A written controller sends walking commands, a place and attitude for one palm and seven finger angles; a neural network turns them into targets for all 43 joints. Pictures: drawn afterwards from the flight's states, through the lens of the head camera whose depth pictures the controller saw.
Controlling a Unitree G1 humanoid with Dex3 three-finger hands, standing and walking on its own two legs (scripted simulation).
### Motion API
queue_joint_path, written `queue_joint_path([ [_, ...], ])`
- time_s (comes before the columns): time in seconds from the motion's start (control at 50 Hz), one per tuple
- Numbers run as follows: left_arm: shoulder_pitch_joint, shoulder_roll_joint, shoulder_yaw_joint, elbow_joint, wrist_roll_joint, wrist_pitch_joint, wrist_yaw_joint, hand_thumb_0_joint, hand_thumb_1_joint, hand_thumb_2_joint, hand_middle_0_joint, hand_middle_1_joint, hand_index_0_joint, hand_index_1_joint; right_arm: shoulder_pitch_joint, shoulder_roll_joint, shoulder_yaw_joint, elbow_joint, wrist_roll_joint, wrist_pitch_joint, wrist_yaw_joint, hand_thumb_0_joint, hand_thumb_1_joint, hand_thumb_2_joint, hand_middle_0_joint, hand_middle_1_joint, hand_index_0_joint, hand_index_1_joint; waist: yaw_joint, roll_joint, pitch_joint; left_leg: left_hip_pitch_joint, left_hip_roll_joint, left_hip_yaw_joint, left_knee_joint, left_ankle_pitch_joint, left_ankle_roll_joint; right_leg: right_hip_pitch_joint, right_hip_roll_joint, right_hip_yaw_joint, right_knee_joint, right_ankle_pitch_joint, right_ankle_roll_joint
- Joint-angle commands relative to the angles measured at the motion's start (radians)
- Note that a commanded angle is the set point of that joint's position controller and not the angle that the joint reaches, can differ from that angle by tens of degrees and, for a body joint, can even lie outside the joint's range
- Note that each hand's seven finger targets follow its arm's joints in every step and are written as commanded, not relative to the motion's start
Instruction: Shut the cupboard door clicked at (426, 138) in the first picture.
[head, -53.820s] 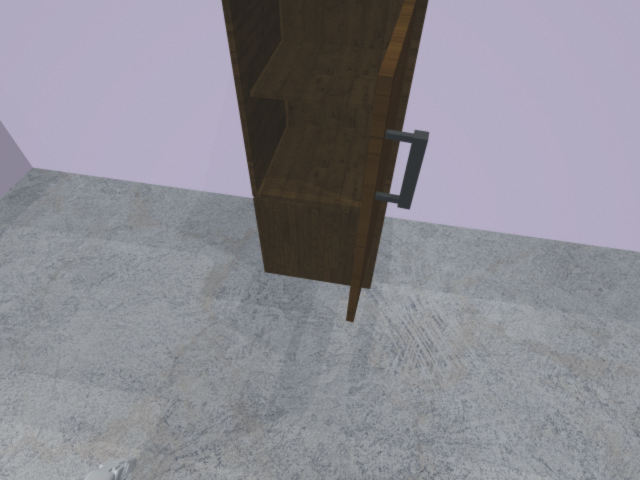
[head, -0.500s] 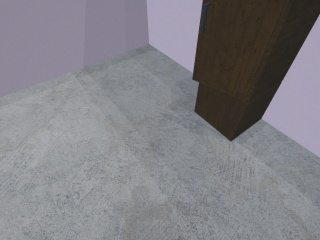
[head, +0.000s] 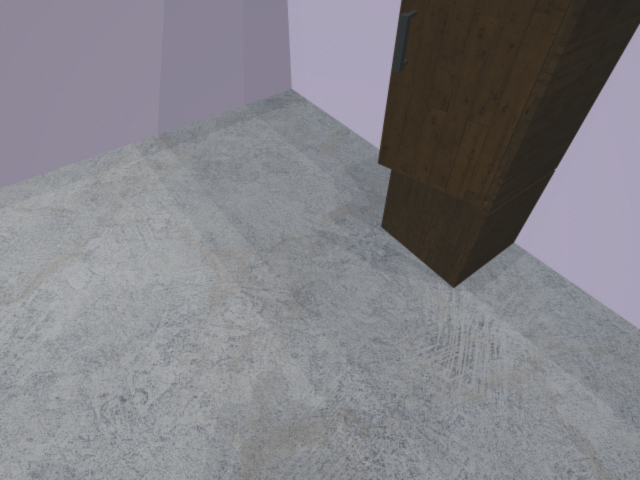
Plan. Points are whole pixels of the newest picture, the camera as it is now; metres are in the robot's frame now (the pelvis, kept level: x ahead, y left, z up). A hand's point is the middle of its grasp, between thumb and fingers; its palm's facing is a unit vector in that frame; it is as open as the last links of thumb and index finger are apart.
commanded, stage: look to check the result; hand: left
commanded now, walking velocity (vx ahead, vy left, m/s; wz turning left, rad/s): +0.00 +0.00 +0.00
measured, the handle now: (405, 41) +1.11 -0.17 +0.08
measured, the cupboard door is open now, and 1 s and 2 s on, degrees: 16 16 16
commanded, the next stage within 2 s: walk to a spot facing it in 0.40 s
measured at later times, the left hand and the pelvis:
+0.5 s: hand out of the picture +0.04 +0.19 -0.17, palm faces -0.01 -0.97 -0.23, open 7.3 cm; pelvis +0.01 +0.00 +0.00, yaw +0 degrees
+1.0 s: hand out of the picture +0.07 +0.24 -0.19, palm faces +0.17 -0.97 -0.14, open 7.3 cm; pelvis +0.09 +0.06 -0.01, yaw +10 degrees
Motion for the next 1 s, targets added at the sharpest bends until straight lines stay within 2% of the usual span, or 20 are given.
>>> queue_joint_path([
  [0.0,0.040,0.127,0.026,-0.026,-0.002,-0.014,0.012,0.000,0.900,0.900,-0.200,-0.300,-0.200,-0.300,0.041,-0.116,-0.019,-0.026,0.001,-0.011,-0.004,0.000,-0.900,-0.900,0.200,0.300,0.200,0.300,0.003,-0.005,0.028,-0.027,0.131,-0.147,-0.108,-0.010,-0.007,-0.017,-0.077,0.099,-0.072,-0.004,-0.027],
  [0.16,0.030,0.151,0.028,-0.023,-0.002,-0.020,0.011,0.000,0.900,0.900,-0.200,-0.300,-0.200,-0.300,0.019,-0.144,-0.023,-0.025,0.004,-0.012,-0.003,0.000,-0.900,-0.900,0.200,0.300,0.200,0.300,0.002,-0.016,0.003,0.006,0.135,-0.138,-0.094,0.035,-0.007,-0.002,-0.081,0.100,-0.084,0.020,-0.029],
  [0.3,0.009,0.165,0.028,-0.022,-0.002,-0.020,0.008,0.000,0.900,0.900,-0.200,-0.300,-0.200,-0.300,-0.007,-0.156,-0.024,-0.023,0.002,-0.012,-0.003,0.000,-0.900,-0.900,0.200,0.300,0.200,0.300,0.003,-0.010,0.032,-0.001,0.135,-0.142,-0.109,0.020,-0.010,-0.004,-0.086,0.103,-0.096,0.009,-0.030],
  [0.5,-0.029,0.207,0.033,-0.032,-0.003,-0.028,0.005,0.000,0.900,0.900,-0.200,-0.300,-0.200,-0.300,-0.045,-0.199,-0.028,-0.030,0.001,-0.018,0.000,0.000,-0.900,-0.900,0.200,0.300,0.200,0.300,0.004,-0.013,-0.007,0.022,0.143,-0.149,-0.110,0.078,-0.011,0.034,-0.092,0.104,-0.099,0.063,-0.035],
  [0.54,0.002,0.139,0.018,-0.017,-0.006,-0.018,0.007,0.000,0.900,0.900,-0.200,-0.300,-0.200,-0.300,-0.012,-0.124,-0.009,-0.010,-0.005,-0.006,0.005,0.000,-0.900,-0.900,0.200,0.300,0.200,0.300,0.002,-0.018,-0.010,0.004,0.121,-0.138,-0.097,-0.011,-0.022,0.039,-0.096,0.087,-0.099,-0.049,-0.018],
  [0.56,0.023,0.135,0.020,-0.019,-0.002,-0.011,0.008,0.000,0.900,0.900,-0.200,-0.300,-0.200,-0.300,0.018,-0.110,-0.008,-0.010,-0.007,0.003,0.008,0.000,-0.900,-0.900,0.200,0.300,0.200,0.300,0.002,-0.026,-0.008,-0.015,0.104,-0.130,-0.076,-0.112,-0.019,0.033,-0.096,0.088,-0.088,-0.168,-0.019],
  [0.6,0.041,0.172,0.039,-0.031,0.005,-0.001,0.001,0.000,0.900,0.900,-0.200,-0.300,-0.200,-0.300,0.020,-0.111,-0.013,-0.025,-0.014,0.014,0.013,0.000,-0.900,-0.900,0.200,0.300,0.200,0.300,0.014,-0.080,0.065,-0.129,0.066,-0.110,-0.023,-0.266,-0.013,0.008,-0.128,0.124,-0.122,-0.382,-0.037],
  [0.64,0.073,0.207,0.061,-0.044,0.010,0.004,-0.001,0.000,0.900,0.900,-0.200,-0.300,-0.200,-0.300,0.012,-0.098,-0.017,-0.052,-0.017,0.018,0.016,0.000,-0.900,-0.900,0.200,0.300,0.200,0.300,0.031,-0.172,0.100,-0.260,0.018,-0.055,0.137,-0.283,-0.020,0.037,-0.210,0.219,-0.184,-0.545,-0.091],
  [0.66,0.106,0.224,0.072,-0.051,0.011,0.003,0.002,0.000,0.900,0.900,-0.200,-0.300,-0.200,-0.300,0.008,-0.103,-0.023,-0.069,-0.015,0.018,0.018,0.000,-0.900,-0.900,0.200,0.300,0.200,0.300,0.044,-0.226,0.092,-0.306,0.018,-0.027,0.263,-0.276,-0.020,0.059,-0.274,0.278,-0.229,-0.610,-0.132],
  [0.68,0.116,0.222,0.080,-0.060,0.012,-0.002,0.002,0.000,0.900,0.900,-0.200,-0.300,-0.200,-0.300,-0.019,-0.102,-0.029,-0.085,-0.015,0.015,0.019,0.000,-0.900,-0.900,0.200,0.300,0.200,0.300,0.057,-0.221,0.100,-0.362,0.038,-0.046,0.385,-0.307,-0.022,0.073,-0.324,0.317,-0.252,-0.581,-0.175],
  [0.7,0.108,0.215,0.085,-0.072,0.014,-0.011,0.003,0.000,0.900,0.900,-0.200,-0.300,-0.200,-0.300,-0.038,-0.105,-0.034,-0.104,-0.011,0.008,0.020,0.000,-0.900,-0.900,0.200,0.300,0.200,0.300,0.054,-0.197,0.108,-0.412,0.062,-0.074,0.471,-0.316,-0.020,0.092,-0.356,0.329,-0.256,-0.511,-0.205],
  [0.74,0.078,0.212,0.098,-0.097,0.018,-0.026,0.001,0.000,0.900,0.900,-0.200,-0.300,-0.200,-0.300,-0.036,-0.093,-0.041,-0.126,-0.004,-0.004,0.027,0.000,-0.900,-0.900,0.200,0.300,0.200,0.300,0.035,-0.117,0.087,-0.429,0.105,-0.104,0.494,-0.320,-0.020,0.123,-0.378,0.248,-0.209,-0.361,-0.210],
  [0.78,0.027,0.216,0.105,-0.120,0.018,-0.030,-0.005,0.000,0.900,0.900,-0.200,-0.300,-0.200,-0.300,0.018,-0.075,-0.038,-0.130,-0.003,-0.012,0.035,0.000,-0.900,-0.900,0.200,0.300,0.200,0.300,-0.005,-0.099,0.067,-0.321,0.114,-0.075,0.337,-0.281,-0.022,0.076,-0.342,0.121,-0.139,-0.299,-0.167],
  [0.82,-0.006,0.210,0.107,-0.134,0.008,-0.022,-0.014,0.000,0.900,0.900,-0.200,-0.300,-0.200,-0.300,0.165,-0.070,-0.036,-0.086,-0.008,-0.020,0.035,0.000,-0.900,-0.900,0.200,0.300,0.200,0.300,-0.066,-0.029,0.026,-0.024,0.047,0.007,0.136,-0.109,-0.030,-0.096,-0.252,-0.023,0.009,-0.352,-0.093],
  [0.84,0.005,0.167,0.098,-0.146,0.001,-0.014,-0.023,0.000,0.900,0.900,-0.200,-0.300,-0.200,-0.300,0.266,-0.123,-0.049,-0.052,-0.015,-0.024,0.029,0.000,-0.900,-0.900,0.200,0.300,0.200,0.300,-0.091,0.151,0.021,0.084,0.079,-0.126,0.030,-0.238,-0.007,-0.219,-0.154,-0.104,0.237,-0.357,-0.046],
  [0.86,-0.006,0.094,0.084,-0.181,-0.003,-0.011,-0.034,0.000,0.900,0.900,-0.200,-0.300,-0.200,-0.300,0.351,-0.223,-0.082,-0.040,-0.027,-0.028,0.018,0.000,-0.900,-0.900,0.200,0.300,0.200,0.300,-0.120,0.459,0.035,0.154,0.312,-0.553,-0.156,-0.432,0.071,-0.458,-0.015,-0.173,0.550,-0.438,0.023],
  [0.88,-0.090,0.110,0.078,-0.227,0.009,-0.014,-0.031,0.000,0.900,0.900,-0.200,-0.300,-0.200,-0.300,0.397,-0.229,-0.083,-0.034,-0.027,-0.023,0.002,0.000,-0.900,-0.900,0.200,0.300,0.200,0.300,-0.138,0.342,0.064,0.161,0.388,-0.698,-0.229,-0.442,0.144,-0.562,-0.015,-0.043,0.685,-0.423,0.004],
  [0.9,-0.121,0.112,0.081,-0.235,0.015,-0.023,-0.033,0.000,0.900,0.900,-0.200,-0.300,-0.200,-0.300,0.363,-0.214,-0.075,-0.050,-0.024,-0.024,0.002,0.000,-0.900,-0.900,0.200,0.300,0.200,0.300,-0.110,0.199,0.082,0.124,0.386,-0.667,-0.213,-0.405,0.165,-0.576,-0.064,0.008,0.746,-0.342,-0.015],
  [0.94,-0.116,0.101,0.084,-0.210,0.018,-0.030,-0.037,0.000,0.900,0.900,-0.200,-0.300,-0.200,-0.300,0.248,-0.152,-0.058,-0.083,-0.020,-0.041,-0.004,0.000,-0.900,-0.900,0.200,0.300,0.200,0.300,-0.061,0.114,0.114,-0.023,0.323,-0.550,-0.210,-0.313,0.137,-0.518,-0.098,0.048,0.770,-0.206,-0.013],
  [0.98,-0.064,0.085,0.078,-0.185,0.018,-0.031,-0.044,0.000,0.900,0.900,-0.200,-0.300,-0.200,-0.300,0.226,-0.120,-0.047,-0.079,-0.014,-0.062,-0.013,0.000,-0.900,-0.900,0.200,0.300,0.200,0.300,-0.029,0.052,0.068,0.024,0.273,-0.431,-0.193,-0.099,0.122,-0.486,-0.091,0.041,0.727,-0.108,0.007],
])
